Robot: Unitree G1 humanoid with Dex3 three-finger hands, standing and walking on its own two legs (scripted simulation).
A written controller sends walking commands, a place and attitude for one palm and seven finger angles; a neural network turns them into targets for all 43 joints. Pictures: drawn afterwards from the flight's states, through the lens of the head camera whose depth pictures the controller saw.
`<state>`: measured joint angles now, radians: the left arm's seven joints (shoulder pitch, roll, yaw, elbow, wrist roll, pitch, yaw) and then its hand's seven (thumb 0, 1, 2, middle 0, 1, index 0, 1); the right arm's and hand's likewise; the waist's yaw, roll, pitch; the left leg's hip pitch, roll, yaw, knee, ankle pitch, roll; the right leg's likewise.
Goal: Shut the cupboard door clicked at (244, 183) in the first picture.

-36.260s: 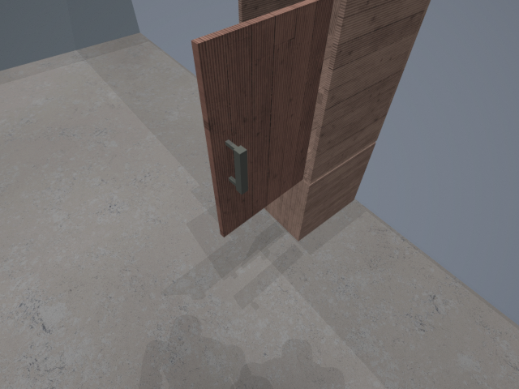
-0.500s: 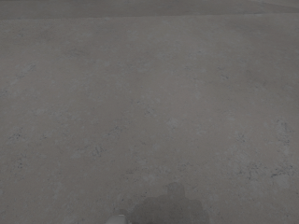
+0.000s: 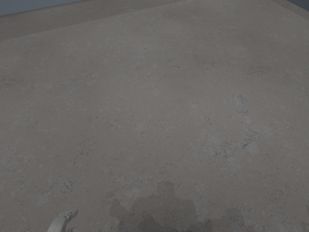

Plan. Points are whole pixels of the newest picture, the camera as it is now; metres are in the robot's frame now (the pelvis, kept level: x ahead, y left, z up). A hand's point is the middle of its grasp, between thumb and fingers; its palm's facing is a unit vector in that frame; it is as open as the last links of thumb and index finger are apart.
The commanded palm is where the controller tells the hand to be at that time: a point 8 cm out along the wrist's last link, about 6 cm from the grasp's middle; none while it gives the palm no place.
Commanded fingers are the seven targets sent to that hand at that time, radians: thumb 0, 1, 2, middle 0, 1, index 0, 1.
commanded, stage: turn to face it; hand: left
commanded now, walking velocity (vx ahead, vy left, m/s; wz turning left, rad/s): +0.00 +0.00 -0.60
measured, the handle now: out of the picture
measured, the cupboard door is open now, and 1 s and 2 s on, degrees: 58 58 58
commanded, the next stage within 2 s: none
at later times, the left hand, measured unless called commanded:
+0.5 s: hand (90, 213) +0.18 +0.21 -0.15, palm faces -0.25 -0.95 -0.19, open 7.4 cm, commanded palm none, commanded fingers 0.00 0.90 0.90 -0.20 -0.30 -0.20 -0.30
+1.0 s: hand (124, 198) +0.22 +0.11 -0.15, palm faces -0.53 -0.82 -0.21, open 7.4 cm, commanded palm none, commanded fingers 0.00 0.90 0.90 -0.20 -0.30 -0.20 -0.30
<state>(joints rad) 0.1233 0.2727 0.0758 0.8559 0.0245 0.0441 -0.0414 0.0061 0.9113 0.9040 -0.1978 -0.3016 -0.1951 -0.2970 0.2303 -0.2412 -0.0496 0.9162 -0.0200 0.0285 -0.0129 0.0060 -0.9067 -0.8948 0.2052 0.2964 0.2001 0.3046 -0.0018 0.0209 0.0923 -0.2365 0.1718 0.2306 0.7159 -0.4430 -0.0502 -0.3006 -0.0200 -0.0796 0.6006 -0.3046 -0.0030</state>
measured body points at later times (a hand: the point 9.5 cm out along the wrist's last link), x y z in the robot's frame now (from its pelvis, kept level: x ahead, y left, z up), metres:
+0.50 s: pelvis +0.03 +0.03 +0.02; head +0.09 +0.04 +0.46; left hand +0.19 +0.26 -0.14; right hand +0.04 -0.23 -0.11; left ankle +0.06 +0.14 -0.72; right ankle -0.04 -0.09 -0.64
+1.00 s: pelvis +0.05 -0.01 +0.01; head +0.10 -0.03 +0.46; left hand +0.25 +0.16 -0.13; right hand -0.01 -0.28 -0.12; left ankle +0.11 +0.11 -0.69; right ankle -0.02 -0.10 -0.72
